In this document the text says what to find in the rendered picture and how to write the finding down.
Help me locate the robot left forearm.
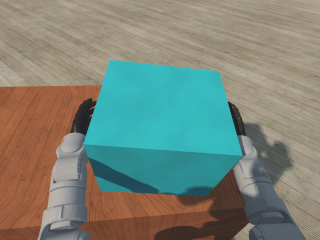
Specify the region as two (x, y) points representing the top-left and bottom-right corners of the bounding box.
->
(37, 132), (89, 240)

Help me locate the robot right forearm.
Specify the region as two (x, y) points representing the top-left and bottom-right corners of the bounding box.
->
(232, 135), (306, 240)

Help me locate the pedestal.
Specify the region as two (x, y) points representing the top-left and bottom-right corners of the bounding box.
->
(0, 85), (249, 240)

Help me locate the right robot upper arm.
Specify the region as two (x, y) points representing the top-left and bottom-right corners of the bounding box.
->
(249, 223), (305, 240)

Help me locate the robot left hand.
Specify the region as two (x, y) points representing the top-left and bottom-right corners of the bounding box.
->
(70, 98), (97, 136)

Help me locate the carton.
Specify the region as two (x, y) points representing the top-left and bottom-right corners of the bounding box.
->
(83, 60), (243, 197)

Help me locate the robot right hand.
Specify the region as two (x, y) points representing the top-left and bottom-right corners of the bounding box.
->
(228, 101), (246, 136)

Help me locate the left robot upper arm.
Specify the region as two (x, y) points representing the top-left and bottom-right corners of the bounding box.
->
(42, 230), (92, 240)

